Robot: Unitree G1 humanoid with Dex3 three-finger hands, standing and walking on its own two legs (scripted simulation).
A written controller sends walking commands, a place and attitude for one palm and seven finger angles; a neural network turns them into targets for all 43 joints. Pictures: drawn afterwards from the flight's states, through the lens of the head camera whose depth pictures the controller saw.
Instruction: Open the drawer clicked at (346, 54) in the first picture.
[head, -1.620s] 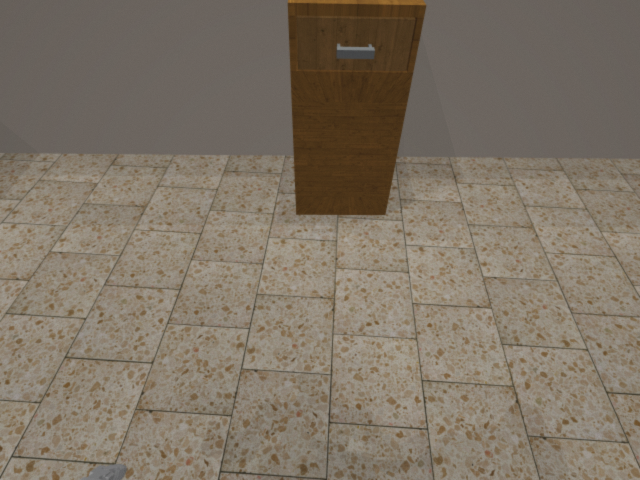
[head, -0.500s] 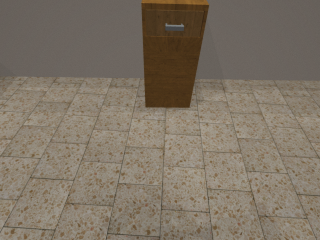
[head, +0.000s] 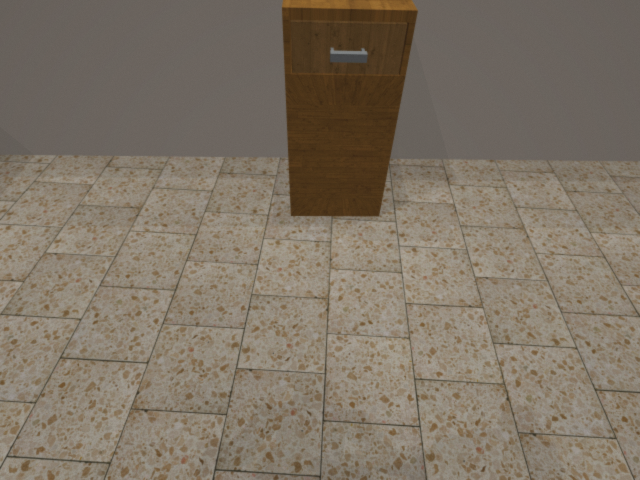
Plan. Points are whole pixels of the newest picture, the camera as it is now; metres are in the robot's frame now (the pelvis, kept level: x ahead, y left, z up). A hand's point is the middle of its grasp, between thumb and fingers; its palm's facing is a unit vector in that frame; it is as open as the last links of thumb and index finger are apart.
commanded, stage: walk to a spot facing it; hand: left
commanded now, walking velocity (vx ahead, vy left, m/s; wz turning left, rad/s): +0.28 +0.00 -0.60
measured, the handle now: (348, 53) +1.33 +0.00 -0.02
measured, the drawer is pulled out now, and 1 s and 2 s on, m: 0.00 0.00 0.00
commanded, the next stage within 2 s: turn to face it in 1.58 s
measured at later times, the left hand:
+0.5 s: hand out of the picture +0.07 +0.14 -0.17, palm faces -0.15 -0.98 -0.16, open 7.4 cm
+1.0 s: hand (285, 282) +0.51 +0.10 -0.16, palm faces -0.51 -0.83 -0.22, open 7.4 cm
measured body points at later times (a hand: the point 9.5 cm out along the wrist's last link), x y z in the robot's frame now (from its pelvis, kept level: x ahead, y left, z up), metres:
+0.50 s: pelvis +0.10 -0.03 +0.00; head +0.13 -0.04 +0.45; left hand +0.08 +0.19 -0.15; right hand +0.14 -0.29 -0.15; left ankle +0.20 +0.10 -0.68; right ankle +0.02 -0.11 -0.75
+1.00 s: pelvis +0.30 -0.02 +0.00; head +0.33 -0.01 +0.45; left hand +0.53 +0.15 -0.14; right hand +0.16 -0.23 -0.14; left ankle +0.32 +0.08 -0.75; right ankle +0.29 -0.18 -0.67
